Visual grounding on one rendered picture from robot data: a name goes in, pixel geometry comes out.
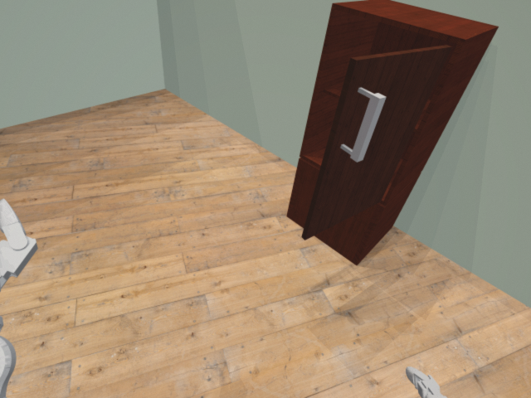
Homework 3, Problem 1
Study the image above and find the cupboard door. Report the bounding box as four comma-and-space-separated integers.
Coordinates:
301, 45, 452, 240

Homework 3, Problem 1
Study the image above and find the handle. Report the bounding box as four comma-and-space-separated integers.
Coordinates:
340, 87, 387, 162

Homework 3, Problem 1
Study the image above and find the robot right hand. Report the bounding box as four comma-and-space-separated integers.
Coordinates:
406, 366, 447, 398

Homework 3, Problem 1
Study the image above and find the left robot forearm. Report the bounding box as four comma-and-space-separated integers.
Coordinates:
0, 316, 17, 398

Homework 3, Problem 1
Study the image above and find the robot left hand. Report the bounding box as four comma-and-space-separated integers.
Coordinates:
0, 199, 38, 292

